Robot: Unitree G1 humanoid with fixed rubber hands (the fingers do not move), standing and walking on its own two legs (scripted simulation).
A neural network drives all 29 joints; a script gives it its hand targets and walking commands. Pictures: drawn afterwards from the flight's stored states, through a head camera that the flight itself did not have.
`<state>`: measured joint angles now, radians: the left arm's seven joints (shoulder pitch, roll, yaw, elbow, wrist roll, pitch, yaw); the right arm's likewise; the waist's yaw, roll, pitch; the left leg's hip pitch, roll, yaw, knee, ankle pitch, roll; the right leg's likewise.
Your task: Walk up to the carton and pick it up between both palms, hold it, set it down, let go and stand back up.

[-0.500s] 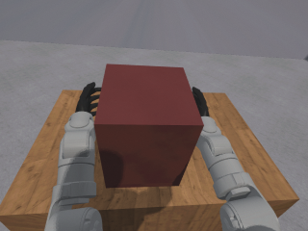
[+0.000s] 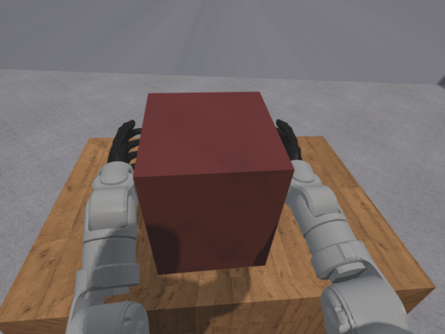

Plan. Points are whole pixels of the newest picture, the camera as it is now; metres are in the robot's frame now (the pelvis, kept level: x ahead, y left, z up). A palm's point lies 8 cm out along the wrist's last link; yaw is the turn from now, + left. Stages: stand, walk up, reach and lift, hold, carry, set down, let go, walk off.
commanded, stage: reach and lift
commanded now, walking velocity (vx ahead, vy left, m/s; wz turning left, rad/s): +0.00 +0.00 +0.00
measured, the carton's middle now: (209, 182) +0.37 +0.00 +0.15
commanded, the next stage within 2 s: hold in 0.36 s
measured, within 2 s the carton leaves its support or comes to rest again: neither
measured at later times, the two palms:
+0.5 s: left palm (120, 156) +0.37 +0.14 +0.21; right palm (293, 152) +0.37 -0.15 +0.21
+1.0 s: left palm (114, 152) +0.36 +0.15 +0.23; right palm (294, 143) +0.36 -0.14 +0.23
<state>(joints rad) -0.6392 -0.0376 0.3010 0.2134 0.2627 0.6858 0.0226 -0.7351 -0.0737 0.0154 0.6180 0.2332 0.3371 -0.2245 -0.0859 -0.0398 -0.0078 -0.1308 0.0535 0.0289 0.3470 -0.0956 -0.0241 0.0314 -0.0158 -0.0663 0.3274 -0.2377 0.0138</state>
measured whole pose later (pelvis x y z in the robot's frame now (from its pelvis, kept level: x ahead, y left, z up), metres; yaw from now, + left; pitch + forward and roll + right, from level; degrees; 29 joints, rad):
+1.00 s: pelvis +0.00 +0.00 +0.00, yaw +0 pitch -6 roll -1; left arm -0.69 -0.02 0.32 0.18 0.23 0.82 0.03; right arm -0.83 -0.10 0.02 0.60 0.32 0.49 -0.26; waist -0.08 -0.01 -0.08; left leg -0.15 0.06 0.03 0.35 -0.10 -0.03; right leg 0.01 -0.01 -0.06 0.33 -0.24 0.01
